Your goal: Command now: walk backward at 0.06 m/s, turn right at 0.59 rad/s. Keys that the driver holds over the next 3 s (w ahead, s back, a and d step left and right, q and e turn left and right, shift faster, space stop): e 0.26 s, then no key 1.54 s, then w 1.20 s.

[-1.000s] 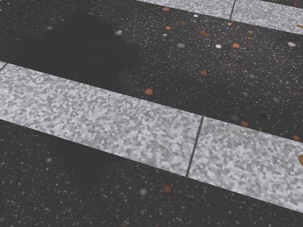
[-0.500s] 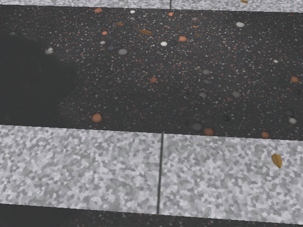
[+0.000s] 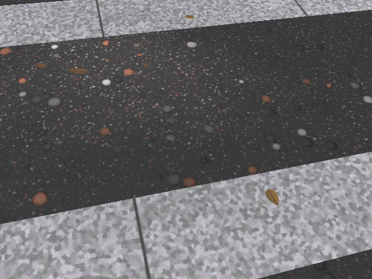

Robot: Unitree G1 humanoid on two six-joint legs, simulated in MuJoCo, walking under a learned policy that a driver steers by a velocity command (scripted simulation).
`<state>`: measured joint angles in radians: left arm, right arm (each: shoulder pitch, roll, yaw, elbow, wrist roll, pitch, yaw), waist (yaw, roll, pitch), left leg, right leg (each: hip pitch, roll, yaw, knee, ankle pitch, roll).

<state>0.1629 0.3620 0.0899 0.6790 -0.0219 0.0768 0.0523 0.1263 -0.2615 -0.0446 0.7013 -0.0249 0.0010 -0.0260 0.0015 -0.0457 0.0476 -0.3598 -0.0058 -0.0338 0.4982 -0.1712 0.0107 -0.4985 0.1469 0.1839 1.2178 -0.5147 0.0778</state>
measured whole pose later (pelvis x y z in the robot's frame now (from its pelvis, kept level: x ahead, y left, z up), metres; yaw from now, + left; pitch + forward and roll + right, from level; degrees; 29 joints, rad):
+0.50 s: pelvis -0.06 -0.04 +0.01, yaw -14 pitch +0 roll +2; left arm 0.27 0.25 0.04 0.71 0.02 0.01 0.02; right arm 0.17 -0.33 -0.10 0.78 0.00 0.04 -0.04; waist 0.00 0.05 0.03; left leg -0.52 0.03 -0.01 1.03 -0.31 -0.06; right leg -0.19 0.02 0.03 0.45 -0.26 -0.04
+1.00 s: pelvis -0.05 -0.02 +0.00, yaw -15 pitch -2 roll +0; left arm 0.19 0.25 0.04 0.86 0.01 0.02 0.02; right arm 0.17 -0.25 -0.04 0.90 -0.01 -0.01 -0.02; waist 0.00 0.00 0.04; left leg -0.19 0.02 -0.01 0.48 -0.27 -0.03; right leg -0.17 0.04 0.05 0.48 -0.28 -0.02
